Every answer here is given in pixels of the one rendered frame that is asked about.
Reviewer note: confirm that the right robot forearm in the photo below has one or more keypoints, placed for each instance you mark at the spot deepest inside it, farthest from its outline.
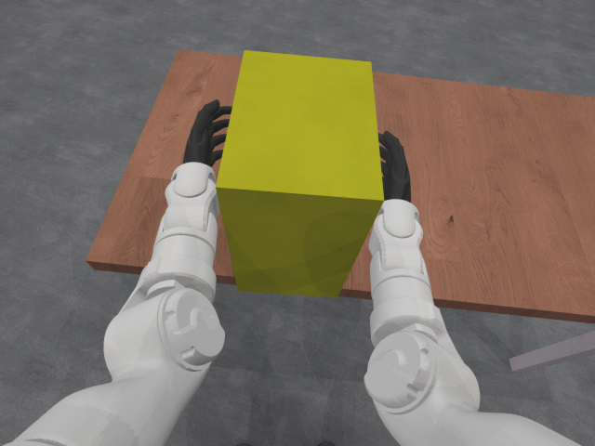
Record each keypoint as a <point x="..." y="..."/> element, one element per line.
<point x="400" y="285"/>

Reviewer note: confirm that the robot left upper arm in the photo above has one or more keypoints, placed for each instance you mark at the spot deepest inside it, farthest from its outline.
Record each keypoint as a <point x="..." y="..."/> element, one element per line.
<point x="158" y="354"/>

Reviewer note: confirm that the table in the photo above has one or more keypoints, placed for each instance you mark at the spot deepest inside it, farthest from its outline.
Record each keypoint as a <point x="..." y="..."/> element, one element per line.
<point x="503" y="179"/>

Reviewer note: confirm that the robot left hand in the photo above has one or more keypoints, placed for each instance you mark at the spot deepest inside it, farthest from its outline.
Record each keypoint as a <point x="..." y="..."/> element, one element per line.
<point x="200" y="144"/>

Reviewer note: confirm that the carton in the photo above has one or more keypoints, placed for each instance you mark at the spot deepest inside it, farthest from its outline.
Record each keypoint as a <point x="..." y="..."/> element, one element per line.
<point x="299" y="184"/>

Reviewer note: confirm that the left robot forearm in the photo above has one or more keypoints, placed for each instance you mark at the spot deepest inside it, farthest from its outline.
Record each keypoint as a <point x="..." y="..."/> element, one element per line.
<point x="185" y="246"/>

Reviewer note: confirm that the robot right hand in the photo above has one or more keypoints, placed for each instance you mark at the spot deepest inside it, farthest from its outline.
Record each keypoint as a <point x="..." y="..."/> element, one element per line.
<point x="396" y="180"/>

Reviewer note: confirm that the robot right upper arm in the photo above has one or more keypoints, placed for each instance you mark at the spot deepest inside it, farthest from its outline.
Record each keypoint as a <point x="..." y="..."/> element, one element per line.
<point x="425" y="396"/>

